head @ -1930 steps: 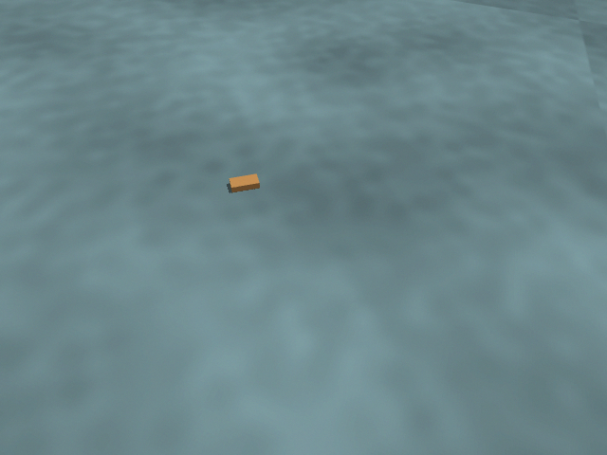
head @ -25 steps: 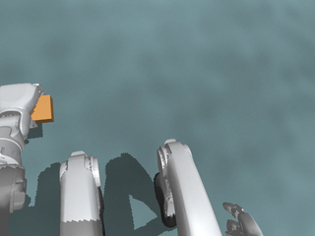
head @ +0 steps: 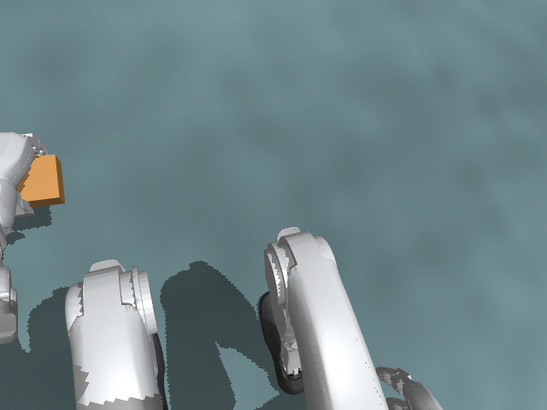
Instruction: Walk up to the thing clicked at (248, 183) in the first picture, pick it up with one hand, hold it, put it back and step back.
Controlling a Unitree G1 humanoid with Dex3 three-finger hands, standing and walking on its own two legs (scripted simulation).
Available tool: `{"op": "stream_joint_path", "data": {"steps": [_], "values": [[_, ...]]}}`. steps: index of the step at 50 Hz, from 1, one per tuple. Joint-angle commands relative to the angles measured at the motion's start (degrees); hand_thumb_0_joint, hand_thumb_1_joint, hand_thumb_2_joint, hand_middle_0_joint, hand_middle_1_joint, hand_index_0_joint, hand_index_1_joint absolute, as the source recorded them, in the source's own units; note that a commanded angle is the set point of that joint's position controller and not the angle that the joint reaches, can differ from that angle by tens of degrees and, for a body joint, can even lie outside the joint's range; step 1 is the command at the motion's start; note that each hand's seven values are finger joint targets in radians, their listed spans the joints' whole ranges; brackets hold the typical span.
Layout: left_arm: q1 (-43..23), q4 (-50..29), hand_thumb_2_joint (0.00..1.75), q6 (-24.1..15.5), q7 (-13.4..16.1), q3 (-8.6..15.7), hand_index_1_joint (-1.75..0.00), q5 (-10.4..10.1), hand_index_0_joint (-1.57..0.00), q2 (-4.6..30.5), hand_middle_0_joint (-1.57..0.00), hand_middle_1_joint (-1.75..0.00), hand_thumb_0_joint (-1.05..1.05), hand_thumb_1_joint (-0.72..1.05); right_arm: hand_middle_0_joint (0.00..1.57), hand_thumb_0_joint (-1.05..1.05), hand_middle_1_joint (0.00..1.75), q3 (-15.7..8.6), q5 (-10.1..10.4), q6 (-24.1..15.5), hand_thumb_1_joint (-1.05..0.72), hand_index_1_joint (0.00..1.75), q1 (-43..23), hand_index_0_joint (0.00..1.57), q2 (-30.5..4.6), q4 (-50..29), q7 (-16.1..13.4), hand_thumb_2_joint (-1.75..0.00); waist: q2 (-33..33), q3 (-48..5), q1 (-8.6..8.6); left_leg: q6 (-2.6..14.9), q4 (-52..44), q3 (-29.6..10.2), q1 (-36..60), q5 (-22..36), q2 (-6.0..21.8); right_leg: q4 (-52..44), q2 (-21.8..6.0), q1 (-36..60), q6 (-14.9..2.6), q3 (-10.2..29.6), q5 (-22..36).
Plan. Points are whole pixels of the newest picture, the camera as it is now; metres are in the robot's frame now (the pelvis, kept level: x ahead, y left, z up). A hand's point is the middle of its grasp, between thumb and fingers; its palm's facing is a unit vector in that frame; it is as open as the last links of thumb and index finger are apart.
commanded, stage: crouch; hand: left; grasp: from above
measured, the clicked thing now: (7, 184) +0.46 +0.31 -0.20
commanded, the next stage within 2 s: lower in 0.06 s
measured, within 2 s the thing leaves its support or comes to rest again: rests again in 1.64 s
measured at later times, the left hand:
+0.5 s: hand (27, 192) +0.46 +0.29 -0.22, palm faces -0.48 -0.08 -0.87, open 9.6 cm
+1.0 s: hand (42, 190) +0.47 +0.28 -0.26, palm faces -0.46 -0.10 -0.88, open 9.6 cm
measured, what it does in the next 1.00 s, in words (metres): stands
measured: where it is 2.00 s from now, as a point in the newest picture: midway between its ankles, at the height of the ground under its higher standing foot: (221, 378)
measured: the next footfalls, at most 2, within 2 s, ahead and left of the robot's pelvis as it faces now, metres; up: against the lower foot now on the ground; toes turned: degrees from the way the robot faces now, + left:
none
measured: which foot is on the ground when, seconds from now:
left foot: down 0.00-1.00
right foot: down 0.00-1.00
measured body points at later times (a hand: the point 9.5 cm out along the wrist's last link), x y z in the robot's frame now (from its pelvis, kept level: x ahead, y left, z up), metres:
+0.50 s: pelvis +0.01 +0.00 -0.03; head +0.26 +0.08 +0.34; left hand +0.48 +0.29 -0.17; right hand +0.05 -0.28 -0.12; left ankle +0.08 +0.13 -0.31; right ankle +0.10 -0.14 -0.31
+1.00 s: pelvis +0.01 +0.00 -0.04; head +0.28 +0.08 +0.31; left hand +0.49 +0.28 -0.21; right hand +0.04 -0.26 -0.12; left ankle +0.08 +0.13 -0.31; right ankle +0.10 -0.14 -0.31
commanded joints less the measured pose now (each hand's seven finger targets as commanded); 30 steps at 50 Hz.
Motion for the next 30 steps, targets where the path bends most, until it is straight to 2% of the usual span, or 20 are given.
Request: {"op": "stream_joint_path", "data": {"steps": [1,3,4,6,7,8,9,10,15,19,21,22,23,24,25,26,27,29,30], "values": [[-20.24,-7.99,0.61,0.63,2.67,2.16,-0.53,-0.83,-1.03,16.39,-1.01,-0.55,0.00,0.66,0.20,0.00,0.30,-3.69,0.11,-0.50,-0.90,0.30,11.31,0.20,-14.85,-0.67,-0.86,-0.90,16.24,-39.40,-0.02,3.18,-13.05,6.95,29.65,6.54,-0.49,-12.87,0.69,17.46,-5.67,-7.54,9.63],[-20.31,-7.88,0.61,0.55,2.46,1.08,-0.53,-0.96,-1.04,15.35,-1.03,-0.55,0.00,0.67,0.20,0.00,0.30,-3.37,-0.05,-0.69,-0.90,0.30,11.12,0.20,-14.77,-0.77,-0.69,-0.90,17.55,-38.88,-0.59,3.03,-12.76,6.62,29.78,6.84,-0.44,-12.07,0.74,17.08,-5.75,-7.80,10.10],[-19.98,-7.37,0.62,0.49,2.39,1.05,-0.54,-0.83,-1.04,15.73,-1.02,-0.55,0.00,0.66,0.20,0.00,0.30,-3.31,0.02,-0.55,-0.91,0.30,11.01,0.20,-14.94,-0.46,-0.74,-0.90,16.67,-39.20,-0.28,3.17,-12.27,6.69,29.11,6.88,-0.40,-12.19,1.00,17.34,-5.62,-7.83,10.35],[-19.28,-7.15,0.61,0.54,2.31,2.21,-0.53,-1.18,-1.05,17.20,-1.04,-0.55,0.00,0.68,0.20,0.00,0.30,-3.09,0.04,-0.53,-0.90,0.30,11.21,0.20,-15.08,-0.76,-0.58,-0.90,16.80,-38.20,-0.03,3.14,-12.10,6.73,27.83,6.93,-0.54,-11.65,0.80,17.44,-5.58,-7.92,10.13],[-19.24,-8.20,0.65,0.48,2.16,2.18,-0.54,-1.35,-1.06,16.80,-1.05,-0.55,0.00,0.69,0.20,0.00,0.30,-3.00,-0.14,-0.46,-0.90,0.30,11.38,0.20,-15.11,-0.92,-0.51,-0.90,17.41,-38.89,-0.13,2.99,-12.15,6.64,28.66,7.49,-0.53,-11.34,0.76,17.61,-5.61,-8.10,10.58],[-18.04,-6.96,0.63,0.56,1.88,1.16,-0.53,-1.27,-1.07,15.84,-1.06,-0.54,0.00,0.69,0.20,0.00,0.30,-2.97,0.00,-0.44,-0.91,0.30,11.01,0.20,-14.91,-0.76,-0.45,-0.90,17.72,-38.57,0.14,2.89,-12.00,6.57,29.30,7.77,-0.45,-10.95,0.94,17.17,-5.77,-8.15,10.90],[-19.08,-7.90,0.66,0.38,1.80,1.67,-0.53,-1.40,-1.07,16.40,-1.07,-0.54,0.00,0.68,0.20,0.00,0.30,-3.06,0.01,-0.50,-0.90,0.30,11.25,0.20,-15.32,-0.82,-0.40,-0.90,17.81,-38.15,-0.53,2.82,-11.85,6.32,29.46,8.17,-0.39,-10.77,0.83,16.72,-5.71,-8.42,11.29],[-18.47,-7.24,0.65,0.42,1.62,1.03,-0.52,-1.04,-1.07,15.92,-1.07,-0.52,0.00,0.67,0.20,0.00,0.30,-2.84,0.00,-0.44,-0.90,0.30,11.21,0.20,-15.28,-0.86,-0.35,-0.90,17.28,-38.03,-0.53,2.88,-11.46,6.21,29.50,8.65,-0.38,-10.62,1.05,16.87,-5.69,-8.50,11.86],[-17.92,-5.13,0.62,-0.65,1.89,1.43,-0.52,-1.73,-1.07,16.91,-1.07,-0.52,0.00,0.69,0.20,0.00,0.30,-1.61,-0.63,-0.28,-0.90,0.30,11.28,0.20,-15.39,-0.89,0.02,-0.90,13.89,-36.16,-1.65,3.55,-8.47,6.31,25.06,9.82,-0.22,-10.58,1.28,19.45,-4.75,-8.28,13.85],[-17.76,-5.52,0.61,-2.16,2.95,2.68,-0.51,-0.70,-1.09,19.13,-1.08,-0.51,0.00,0.70,0.20,0.00,0.30,-1.07,-1.19,-0.44,-0.90,0.30,10.90,0.20,-15.96,-1.08,0.23,-0.90,17.11,-36.37,-1.43,2.93,-8.22,5.72,26.81,9.92,-0.24,-8.83,1.56,18.32,-5.17,-9.17,13.31],[-18.02,-6.26,0.62,-2.67,3.85,3.09,-0.53,0.03,-1.10,19.82,-1.09,-0.54,0.00,0.74,0.20,0.00,0.30,-1.06,-1.49,-0.52,-0.90,0.30,10.65,0.20,-16.21,-1.26,0.34,-0.90,18.49,-36.98,-2.00,2.78,-7.34,5.64,28.42,10.94,-0.12,-8.02,1.59,17.70,-5.18,-9.32,14.57],[-18.73,-7.58,0.62,-3.09,4.40,4.08,-0.54,0.36,-1.11,21.33,-1.09,-0.55,0.00,0.74,0.20,0.00,0.30,-0.98,-1.80,-0.49,-0.90,0.30,10.90,0.20,-16.49,-1.11,0.43,-0.90,19.03,-37.47,-2.10,2.76,-7.13,5.69,27.77,11.07,-0.19,-7.93,1.60,18.31,-5.08,-9.38,14.76],[-16.74,-6.04,0.64,-3.07,4.86,4.21,-0.53,0.79,-1.11,21.09,-1.10,-0.53,0.00,0.74,0.20,0.00,0.30,-0.89,-1.85,-0.43,-0.90,0.30,10.52,0.20,-16.52,-1.27,0.55,-0.90,19.57,-37.21,-1.84,2.65,-7.24,5.64,27.74,10.86,-0.16,-7.53,1.68,18.29,-5.14,-9.44,14.53],[-17.82,-5.66,0.62,-3.06,5.23,3.76,-0.52,0.53,-1.11,20.59,-1.10,-0.54,0.00,0.74,0.20,0.00,0.30,-0.87,-1.79,-0.55,-0.90,0.30,10.07,0.20,-16.47,-1.11,0.61,-0.90,19.59,-35.80,-2.04,2.62,-7.25,5.61,27.55,9.69,-0.17,-7.38,1.71,16.50,-5.31,-9.48,13.42],[-18.02,-6.59,0.63,-3.15,5.84,4.89,-0.54,0.76,-1.10,21.63,-1.09,-0.55,0.00,0.74,0.20,0.00,0.30,-0.85,-2.10,-0.52,-0.90,0.30,9.71,0.20,-16.89,-1.36,0.52,-0.90,20.60,-36.47,-1.98,2.50,-7.11,5.48,28.72,9.88,-0.07,-7.28,1.62,15.87,-5.30,-9.83,13.32],[-18.06,-5.85,0.65,-3.00,6.33,4.91,-0.55,0.92,-1.10,21.57,-1.09,-0.56,0.00,0.74,0.20,0.00,0.30,-0.88,-2.34,-0.69,-0.90,0.30,9.50,0.20,-17.45,-1.67,0.51,-0.90,21.09,-34.98,-2.60,2.39,-6.66,5.42,28.68,9.51,-0.08,-6.94,1.57,14.40,-5.53,-10.19,12.67],[-18.30,-5.74,0.64,-2.84,6.66,4.13,-0.55,1.10,-1.10,21.21,-1.09,-0.56,0.00,0.74,0.20,0.00,0.30,-0.67,-2.38,-0.89,-0.90,0.30,9.12,0.20,-16.91,-1.70,0.66,-0.90,21.74,-35.29,-2.45,2.41,-6.83,5.28,28.74,8.85,0.05,-6.79,1.73,14.20,-5.54,-9.99,12.44],[-18.52,-4.79,0.64,-2.48,7.64,4.41,-0.56,1.63,-1.11,22.14,-1.09,-0.57,0.00,0.75,0.20,0.00,0.30,-0.49,-2.58,-1.16,-0.90,0.30,9.04,0.20,-17.14,-1.44,0.90,-0.90,22.01,-34.65,-2.72,2.51,-6.58,5.39,27.33,7.76,-0.03,-6.85,1.84,14.47,-5.52,-9.87,11.81],[-18.05,-4.16,0.65,-2.20,8.11,4.79,-0.52,1.23,-1.10,21.85,-1.09,-0.54,0.00,0.75,0.20,0.00,0.30,-0.41,-2.67,-1.35,-0.89,0.30,9.09,0.20,-17.33,-1.36,0.91,-0.89,20.88,-33.51,-2.70,2.56,-6.39,5.35,26.52,7.46,-0.07,-6.79,1.76,13.78,-5.46,-10.21,11.42]]}}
